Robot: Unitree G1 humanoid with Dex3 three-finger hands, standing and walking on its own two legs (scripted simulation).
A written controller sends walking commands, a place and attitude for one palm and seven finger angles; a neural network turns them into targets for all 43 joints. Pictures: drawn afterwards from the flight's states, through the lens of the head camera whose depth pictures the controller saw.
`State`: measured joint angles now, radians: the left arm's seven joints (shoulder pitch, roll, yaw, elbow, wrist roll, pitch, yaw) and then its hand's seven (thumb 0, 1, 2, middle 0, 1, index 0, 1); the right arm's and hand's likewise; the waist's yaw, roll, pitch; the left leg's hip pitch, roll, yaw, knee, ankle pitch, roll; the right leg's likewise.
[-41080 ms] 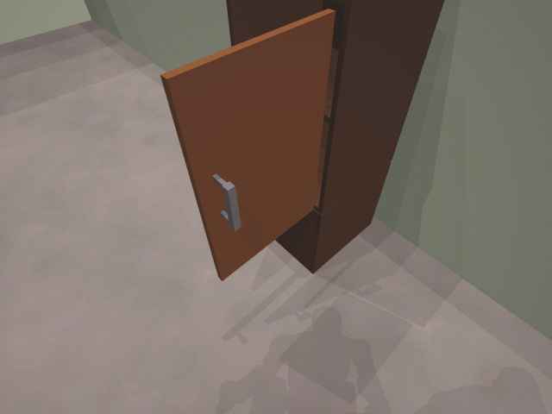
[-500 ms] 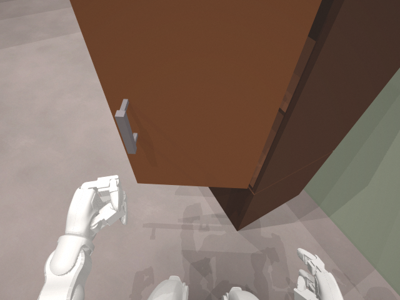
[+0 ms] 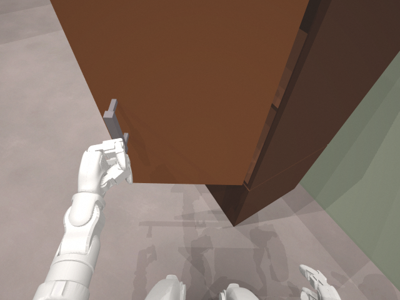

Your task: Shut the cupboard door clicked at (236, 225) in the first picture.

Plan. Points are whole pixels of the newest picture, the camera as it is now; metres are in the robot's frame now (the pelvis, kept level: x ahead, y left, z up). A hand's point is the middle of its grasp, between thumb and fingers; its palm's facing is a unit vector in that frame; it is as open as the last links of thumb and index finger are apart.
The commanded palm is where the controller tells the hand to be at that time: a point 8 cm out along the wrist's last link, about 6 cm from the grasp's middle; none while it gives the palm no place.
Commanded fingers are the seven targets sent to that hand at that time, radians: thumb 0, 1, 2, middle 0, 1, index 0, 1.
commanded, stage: bring the fist close to the handle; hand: left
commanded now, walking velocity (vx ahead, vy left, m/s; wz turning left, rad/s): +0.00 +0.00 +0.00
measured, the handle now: (118, 128) +0.46 +0.20 +0.05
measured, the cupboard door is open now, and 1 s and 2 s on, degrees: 58 55 41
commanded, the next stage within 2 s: push the door shut along its arc in 0.48 s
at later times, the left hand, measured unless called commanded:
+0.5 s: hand (129, 167) +0.36 +0.16 +0.05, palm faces +0.03 -1.00 +0.00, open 3.1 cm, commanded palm +0.34 +0.21 +0.05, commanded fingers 0.00 0.90 0.90 -1.30 -1.50 -1.30 -1.50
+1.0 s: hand (137, 144) +0.41 +0.15 +0.06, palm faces -0.07 -1.00 -0.04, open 3.1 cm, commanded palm +0.40 +0.20 +0.05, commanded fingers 0.00 0.90 0.90 -1.30 -1.50 -1.30 -1.50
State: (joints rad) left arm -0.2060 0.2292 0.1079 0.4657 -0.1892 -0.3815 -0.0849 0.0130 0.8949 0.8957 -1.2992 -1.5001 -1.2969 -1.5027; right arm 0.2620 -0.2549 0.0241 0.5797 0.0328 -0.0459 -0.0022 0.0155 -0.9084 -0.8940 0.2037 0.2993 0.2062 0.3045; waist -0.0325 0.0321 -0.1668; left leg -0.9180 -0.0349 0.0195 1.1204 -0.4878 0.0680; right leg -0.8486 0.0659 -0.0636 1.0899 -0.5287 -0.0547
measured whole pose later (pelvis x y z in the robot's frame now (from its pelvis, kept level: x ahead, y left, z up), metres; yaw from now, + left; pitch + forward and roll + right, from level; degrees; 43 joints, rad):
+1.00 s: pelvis -0.01 +0.00 +0.00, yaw +0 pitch +18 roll -2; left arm -0.55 0.29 0.16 0.86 -0.17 -0.44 -0.19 0.01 0.89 0.90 -1.31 -1.50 -1.30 -1.50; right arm 0.30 -0.27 0.02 0.63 0.04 0.00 0.00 0.01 -0.91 -0.89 0.20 0.30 0.21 0.30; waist -0.07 0.03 -0.16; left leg -0.97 -0.03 0.02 1.13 -0.47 0.07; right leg -0.90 0.07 -0.07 1.10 -0.52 -0.06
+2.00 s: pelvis -0.01 +0.01 -0.03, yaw -2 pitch +26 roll -5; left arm -1.06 0.47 0.21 1.26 -0.10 -0.36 -0.37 -0.02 0.87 0.94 -1.30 -1.50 -1.30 -1.50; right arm 0.42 -0.28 0.05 0.66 0.02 0.01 0.03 0.01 -0.91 -0.89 0.20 0.30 0.21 0.30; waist -0.19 0.06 -0.15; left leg -1.19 -0.01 0.00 1.24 -0.50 0.08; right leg -1.11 0.09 -0.09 1.18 -0.52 -0.05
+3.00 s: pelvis +0.00 -0.02 -0.02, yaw -2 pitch +28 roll -2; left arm -1.10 0.32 0.34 1.27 0.01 -0.36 0.14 0.01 0.91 0.92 -1.30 -1.50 -1.30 -1.50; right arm 0.50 -0.24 0.02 0.67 -0.07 0.02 0.12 0.01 -0.91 -0.89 0.20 0.30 0.21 0.30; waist -0.24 0.09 -0.16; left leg -1.19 0.01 0.01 1.20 -0.50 0.04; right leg -1.13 0.11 -0.07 1.16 -0.53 -0.08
